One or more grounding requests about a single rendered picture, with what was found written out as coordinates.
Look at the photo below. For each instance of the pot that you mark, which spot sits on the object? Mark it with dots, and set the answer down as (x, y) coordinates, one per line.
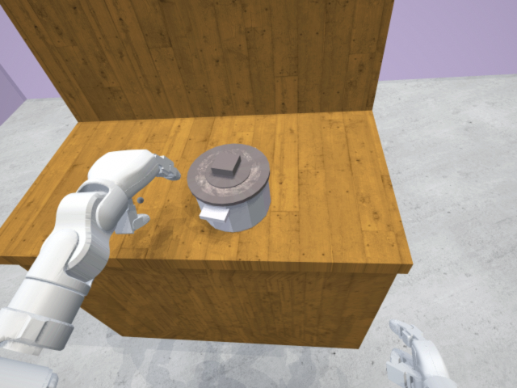
(239, 217)

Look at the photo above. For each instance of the lid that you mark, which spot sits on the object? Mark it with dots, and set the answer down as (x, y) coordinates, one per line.
(221, 190)

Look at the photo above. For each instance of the robot right hand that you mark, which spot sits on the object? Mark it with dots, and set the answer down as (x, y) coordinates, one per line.
(410, 371)

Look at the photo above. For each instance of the robot left hand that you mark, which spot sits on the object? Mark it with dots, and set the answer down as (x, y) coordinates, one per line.
(132, 170)

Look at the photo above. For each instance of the table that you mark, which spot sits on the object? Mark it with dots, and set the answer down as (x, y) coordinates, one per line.
(295, 79)

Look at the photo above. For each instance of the knob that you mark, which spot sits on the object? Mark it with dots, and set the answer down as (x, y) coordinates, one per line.
(226, 164)

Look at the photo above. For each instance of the robot left forearm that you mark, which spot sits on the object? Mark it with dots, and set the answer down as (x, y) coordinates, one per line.
(41, 313)

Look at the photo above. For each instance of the robot left upper arm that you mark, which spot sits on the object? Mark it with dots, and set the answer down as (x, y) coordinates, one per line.
(18, 374)

